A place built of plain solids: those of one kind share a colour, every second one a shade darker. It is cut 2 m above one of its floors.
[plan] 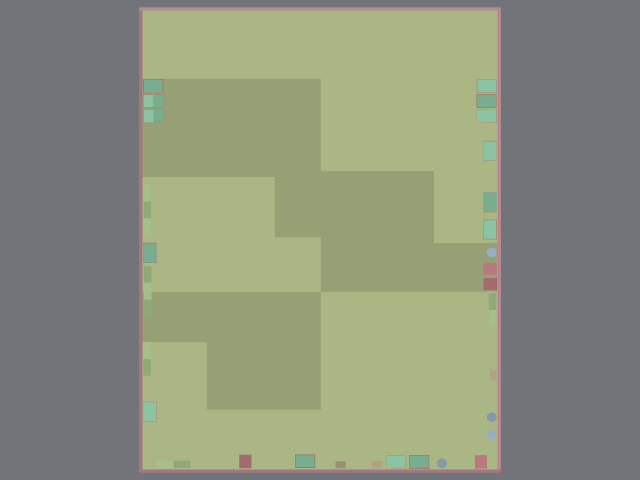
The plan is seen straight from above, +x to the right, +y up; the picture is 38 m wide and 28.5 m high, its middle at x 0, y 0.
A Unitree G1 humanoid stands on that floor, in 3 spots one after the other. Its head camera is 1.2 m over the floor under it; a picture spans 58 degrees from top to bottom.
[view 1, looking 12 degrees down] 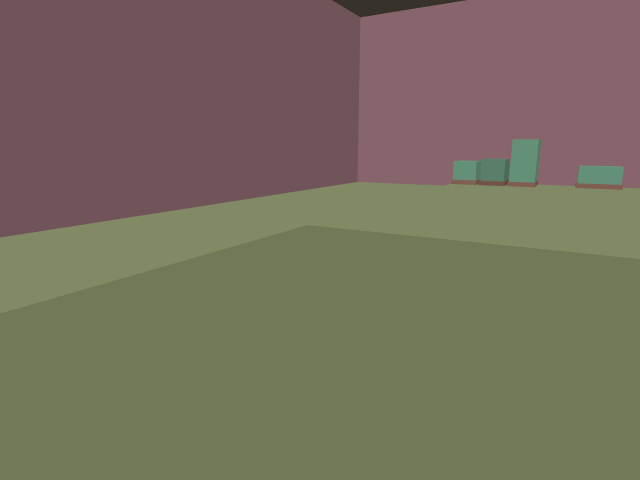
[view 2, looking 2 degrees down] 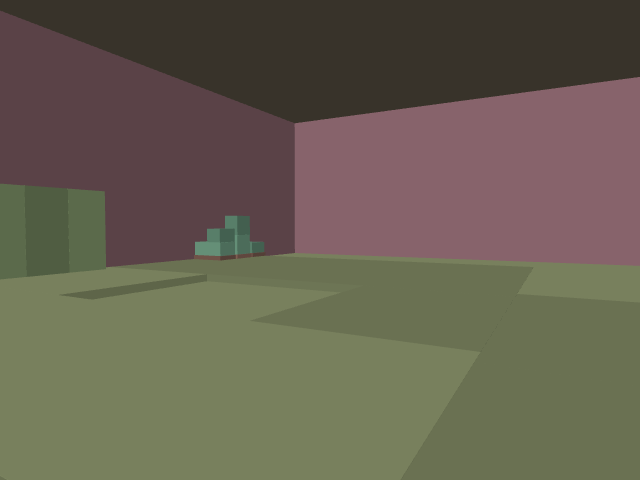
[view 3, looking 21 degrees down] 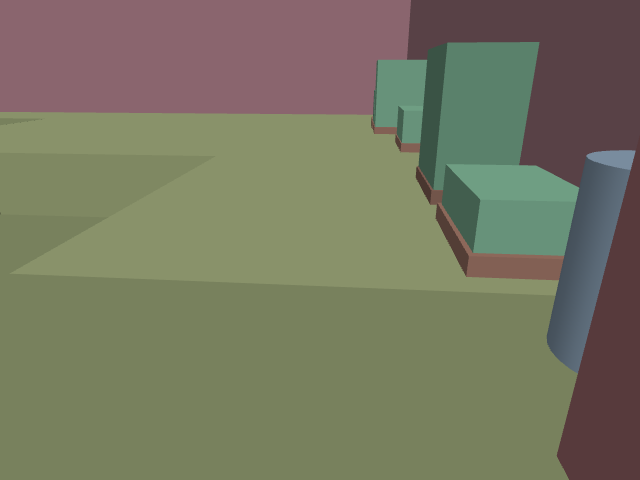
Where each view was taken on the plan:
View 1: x -5.73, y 6.01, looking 30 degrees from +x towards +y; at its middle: floor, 5.77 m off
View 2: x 0.68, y -4.11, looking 119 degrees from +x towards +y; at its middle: wall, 20.30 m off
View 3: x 8.98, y -2.52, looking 95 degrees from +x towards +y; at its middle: floor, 3.35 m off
